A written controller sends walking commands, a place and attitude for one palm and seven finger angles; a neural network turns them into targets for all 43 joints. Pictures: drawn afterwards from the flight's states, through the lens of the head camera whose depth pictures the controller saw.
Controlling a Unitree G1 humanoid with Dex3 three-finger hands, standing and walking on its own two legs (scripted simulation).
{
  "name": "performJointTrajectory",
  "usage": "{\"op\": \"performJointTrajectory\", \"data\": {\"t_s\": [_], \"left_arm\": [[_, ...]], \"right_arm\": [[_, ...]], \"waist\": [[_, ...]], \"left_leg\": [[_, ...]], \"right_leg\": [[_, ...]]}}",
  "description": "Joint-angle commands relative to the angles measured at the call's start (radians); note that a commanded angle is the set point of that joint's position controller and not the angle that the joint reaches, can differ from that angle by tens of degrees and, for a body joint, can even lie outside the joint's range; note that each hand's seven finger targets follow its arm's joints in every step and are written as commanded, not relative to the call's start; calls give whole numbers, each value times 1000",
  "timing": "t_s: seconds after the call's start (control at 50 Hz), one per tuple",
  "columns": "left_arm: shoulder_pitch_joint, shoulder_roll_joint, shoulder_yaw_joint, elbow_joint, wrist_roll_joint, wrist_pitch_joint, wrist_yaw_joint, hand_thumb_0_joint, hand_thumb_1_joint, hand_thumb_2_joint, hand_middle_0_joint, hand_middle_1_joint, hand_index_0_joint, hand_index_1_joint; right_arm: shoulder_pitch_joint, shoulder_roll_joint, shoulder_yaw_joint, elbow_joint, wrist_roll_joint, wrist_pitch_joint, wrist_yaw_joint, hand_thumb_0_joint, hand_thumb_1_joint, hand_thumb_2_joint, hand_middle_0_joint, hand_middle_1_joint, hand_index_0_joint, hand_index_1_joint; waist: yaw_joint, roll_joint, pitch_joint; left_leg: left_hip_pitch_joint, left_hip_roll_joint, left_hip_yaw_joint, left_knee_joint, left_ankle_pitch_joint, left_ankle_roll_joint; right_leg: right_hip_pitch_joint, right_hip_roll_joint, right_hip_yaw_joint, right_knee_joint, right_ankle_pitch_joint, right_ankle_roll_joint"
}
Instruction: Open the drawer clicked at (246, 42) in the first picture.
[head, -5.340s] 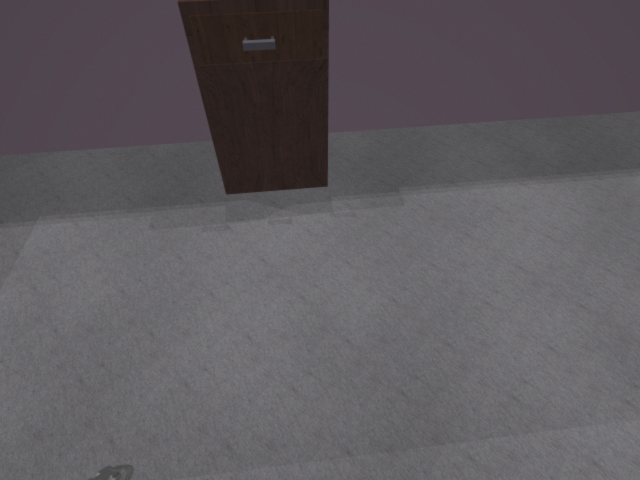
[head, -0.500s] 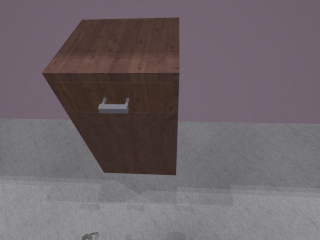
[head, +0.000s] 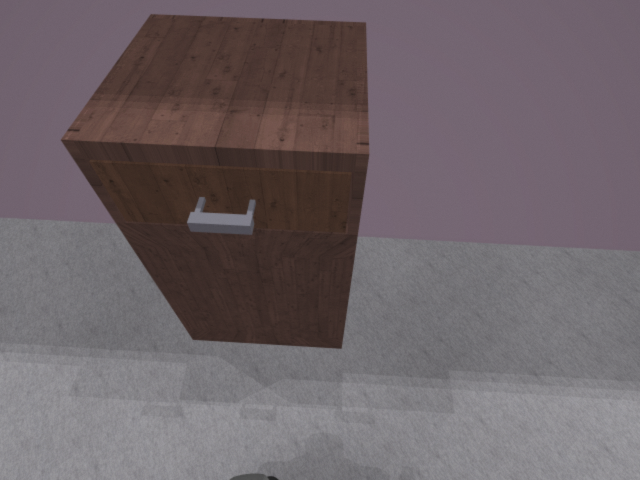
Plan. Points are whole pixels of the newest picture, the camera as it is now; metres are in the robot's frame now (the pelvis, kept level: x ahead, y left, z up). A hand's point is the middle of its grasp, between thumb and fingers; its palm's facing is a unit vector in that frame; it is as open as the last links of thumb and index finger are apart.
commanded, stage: come to a stop and stand still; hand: left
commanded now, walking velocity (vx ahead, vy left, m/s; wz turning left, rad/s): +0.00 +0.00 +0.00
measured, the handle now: (224, 213) +0.53 +0.22 -0.06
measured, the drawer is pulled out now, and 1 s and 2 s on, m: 0.00 0.00 0.00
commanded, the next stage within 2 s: look again from close up in 0.44 s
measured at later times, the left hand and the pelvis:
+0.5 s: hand out of the picture +0.00 +0.13 -0.17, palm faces +0.07 -0.98 -0.20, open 7.3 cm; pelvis -0.03 -0.05 +0.01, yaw +1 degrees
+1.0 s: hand out of the picture -0.06 +0.16 -0.17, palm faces +0.05 -0.98 -0.17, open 7.4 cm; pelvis -0.06 +0.00 +0.00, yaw +1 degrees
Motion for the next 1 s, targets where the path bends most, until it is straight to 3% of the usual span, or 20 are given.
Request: {"op": "performJointTrajectory", "data": {"t_s": [0.0, 0.02, 0.04, 0.06, 0.08, 0.1, 0.16, 0.22, 0.26, 0.28, 0.32, 0.34, 0.38, 0.5, 0.52, 0.54, 0.56, 0.62, 0.66, 0.98], "left_arm": [[99, 45, 7, -49, -1, -22, 5, 0, 900, 900, -200, -300, -200, -300], [143, 53, 8, -33, 1, -26, 6, 0, 900, 900, -200, -300, -200, -300], [149, 87, 8, -31, 10, -35, 9, 0, 900, 900, -200, -300, -200, -300], [114, 150, 14, -43, 16, -42, 13, 0, 900, 900, -200, -300, -200, -300], [64, 195, 14, -62, 14, -41, 11, 0, 900, 900, -200, -300, -200, -300], [52, 186, 16, -68, 16, -45, 13, 0, 900, 900, -200, -300, -200, -300], [-22, 132, 1, -63, 12, -50, 16, 0, 900, 900, -200, -300, -200, -300], [29, 128, -1, -40, 7, -58, 15, 0, 900, 900, -200, -300, -200, -300], [40, 121, -4, -19, 0, -59, 18, 0, 900, 900, -200, -300, -200, -300], [38, 109, -6, -6, -5, -60, 20, 0, 900, 900, -200, -300, -200, -300], [60, 80, -15, 7, -13, -59, 18, 0, 900, 900, -200, -300, -200, -300], [58, 81, -16, 12, -10, -60, 17, 0, 900, 900, -200, -300, -200, -300], [38, 93, -16, 34, -14, -59, 14, 0, 900, 900, -200, -300, -200, -300], [45, 84, -25, 62, -12, -56, 12, 0, 900, 900, -200, -300, -200, -300], [167, 99, -27, 91, 4, -92, 56, 0, 900, 900, -200, -300, -200, -300], [142, 140, -35, 86, 1, -110, 48, 0, 900, 900, -200, -300, -200, -300], [121, 122, -31, 47, 2, -112, 45, 0, 900, 900, -200, -300, -200, -300], [64, 91, -32, 5, -3, -99, 31, 0, 900, 900, -200, -300, -200, -300], [59, 83, -37, 1, -4, -85, 24, 0, 900, 900, -200, -300, -200, -300], [159, 36, -47, 17, 3, -69, 14, 0, 900, 900, -200, -300, -200, -300]], "right_arm": [[71, -199, -58, -32, -1, -7, 1, 0, -900, -900, 200, 300, 200, 300], [56, -195, -59, -35, 5, -5, 5, 0, -900, -900, 200, 300, 200, 300], [66, -161, -56, -33, 13, -5, 11, 0, -900, -900, 200, 300, 200, 300], [78, -104, -47, -50, 20, -4, 17, 0, -900, -900, 200, 300, 200, 300], [44, -77, -36, -66, 19, 4, 27, 0, -900, -900, 200, 300, 200, 300], [-2, -87, -36, -74, 11, 20, 24, 0, -900, -900, 200, 300, 200, 300], [81, -77, -29, -13, 13, 13, 21, 0, -900, -900, 200, 300, 200, 300], [96, -72, -19, 7, 17, 1, 15, 0, -900, -900, 200, 300, 200, 300], [127, -65, -8, 31, 16, -8, 9, 0, -900, -900, 200, 300, 200, 300], [157, -68, -2, 51, 14, -16, 6, 0, -900, -900, 200, 300, 200, 300], [154, -105, 5, 72, 9, -31, 0, 0, -900, -900, 200, 300, 200, 300], [148, -112, 5, 77, 10, -31, -2, 0, -900, -900, 200, 300, 200, 300], [158, -93, 14, 101, 9, -34, -4, 0, -900, -900, 200, 300, 200, 300], [184, -81, 20, 118, 8, -26, -3, 0, -900, -900, 200, 300, 200, 300], [100, -117, 8, 59, 18, -45, 12, 0, -900, -900, 200, 300, 200, 300], [134, -80, 23, 29, 23, -33, 22, 0, -900, -900, 200, 300, 200, 300], [233, -46, 22, 23, 12, -33, 21, 0, -900, -900, 200, 300, 200, 300], [270, -63, 23, 28, 5, -40, 19, 0, -900, -900, 200, 300, 200, 300], [264, -67, 29, 24, 3, -42, 20, 0, -900, -900, 200, 300, 200, 300], [268, -94, 30, 28, 5, -54, 15, 0, -900, -900, 200, 300, 200, 300]], "waist": [[-20, 160, -192], [1, 141, -194], [0, 42, -165], [-24, -149, -130], [-20, -207, -88], [5, -282, -52], [-48, -136, -31], [-25, -129, -70], [-27, -123, -83], [-35, -92, -100], [-8, 15, -114], [-5, -2, -103], [-9, 76, -104], [-12, 17, -12], [29, 22, 32], [-30, -39, -8], [-57, -84, -134], [-61, -82, -117], [-48, 23, -5], [-13, 26, 7]], "left_leg": [[165, 222, -187, -94, 361, 159], [120, 193, -159, -55, 250, 125], [70, 125, -125, 8, 127, 73], [-30, 27, -50, 98, -89, 11], [-33, -24, -43, 164, -263, -10], [-37, -20, -90, 267, -325, 0], [-32, -18, -107, 348, -245, 5], [-10, -22, -87, 222, -236, -8], [62, -15, -85, 50, -148, -9], [137, -2, -99, -58, -25, -3], [201, 70, -156, -91, 208, 20], [191, 78, -145, -73, 175, 17], [167, 66, -139, -96, 190, 15], [120, 43, -128, -151, -11, 8], [29, 25, -61, 85, -82, -19], [61, 22, -69, 88, -120, -9], [84, 3, -86, 91, -170, 8], [124, -1, -98, 24, -58, 20], [71, 18, -130, -29, -27, 28], [-57, 43, -215, -198, -239, 59]], "right_leg": [[76, -9, -12, -232, 108, -5], [153, -9, -25, -371, 237, -3], [189, -34, 22, -515, 342, -5], [180, -189, 211, -581, 398, -57], [72, -292, 265, -631, 375, -129], [-10, -286, 301, -664, 340, -158], [42, -218, 182, -593, 516, -176], [164, -195, 139, -538, 684, -174], [187, -180, 129, -513, 670, -151], [174, -166, 126, -493, 642, -124], [156, -90, 90, -494, 539, -61], [157, -82, 89, -518, 500, -51], [210, -85, 76, -506, 531, -50], [178, -82, 93, -592, 327, -51], [157, -158, 161, -555, 765, 9], [154, -221, 176, -572, 796, -32], [211, -222, 194, -541, 699, -81], [125, -146, 122, -538, 385, -105], [62, -91, 87, -518, 235, -84], [156, -61, 37, -454, 271, -50]]}}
